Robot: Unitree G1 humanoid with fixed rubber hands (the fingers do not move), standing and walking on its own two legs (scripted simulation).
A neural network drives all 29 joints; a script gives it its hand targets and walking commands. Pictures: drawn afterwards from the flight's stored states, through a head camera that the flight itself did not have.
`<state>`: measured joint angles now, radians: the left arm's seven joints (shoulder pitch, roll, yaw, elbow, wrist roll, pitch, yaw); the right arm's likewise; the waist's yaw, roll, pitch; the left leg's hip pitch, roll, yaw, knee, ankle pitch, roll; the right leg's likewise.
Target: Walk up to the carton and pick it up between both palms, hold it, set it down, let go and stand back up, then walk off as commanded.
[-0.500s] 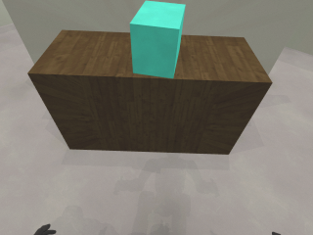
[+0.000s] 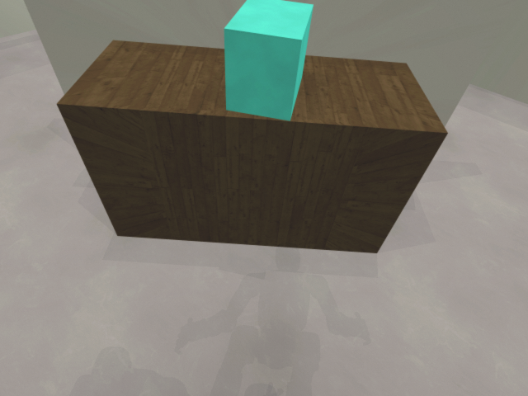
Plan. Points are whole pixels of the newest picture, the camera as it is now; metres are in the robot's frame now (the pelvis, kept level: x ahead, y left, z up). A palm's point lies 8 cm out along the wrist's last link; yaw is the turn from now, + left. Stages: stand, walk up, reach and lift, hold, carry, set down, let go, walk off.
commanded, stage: walk off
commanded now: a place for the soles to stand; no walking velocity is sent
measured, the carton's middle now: (269, 57) +1.07 +0.07 +0.03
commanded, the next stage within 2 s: none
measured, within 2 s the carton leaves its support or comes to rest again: neither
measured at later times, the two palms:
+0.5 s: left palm (36, 364) +0.18 +0.37 -0.09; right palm out of the picture +0.08 -0.26 -0.10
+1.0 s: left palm (65, 354) +0.20 +0.34 -0.10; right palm (443, 333) +0.29 -0.28 -0.06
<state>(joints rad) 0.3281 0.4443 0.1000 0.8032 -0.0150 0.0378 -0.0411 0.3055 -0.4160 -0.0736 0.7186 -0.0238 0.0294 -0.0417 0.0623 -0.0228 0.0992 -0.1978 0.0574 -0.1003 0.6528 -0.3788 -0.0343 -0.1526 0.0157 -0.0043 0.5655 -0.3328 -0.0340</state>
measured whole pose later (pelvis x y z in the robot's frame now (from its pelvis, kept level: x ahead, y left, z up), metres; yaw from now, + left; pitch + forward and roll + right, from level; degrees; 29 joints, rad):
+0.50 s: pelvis +0.06 +0.04 +0.00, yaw -4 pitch -4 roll +1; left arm 0.18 0.44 0.11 0.80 0.00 0.06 0.01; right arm 0.31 -0.34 -0.05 0.81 -0.02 0.01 -0.03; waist 0.00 -0.05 0.16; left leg -0.20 -0.04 -0.07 0.60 -0.32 -0.01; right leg -0.27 -0.01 0.10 0.92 -0.47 0.02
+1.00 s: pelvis +0.14 +0.03 +0.01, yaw -2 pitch -2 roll +1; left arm 0.24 0.35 0.07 0.80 -0.01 0.06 0.00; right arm 0.13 -0.42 -0.06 0.78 0.01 0.03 -0.05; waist 0.07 -0.04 0.10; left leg -0.27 -0.03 -0.05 0.86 -0.53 -0.03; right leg -0.18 0.00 0.01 0.57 -0.35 -0.03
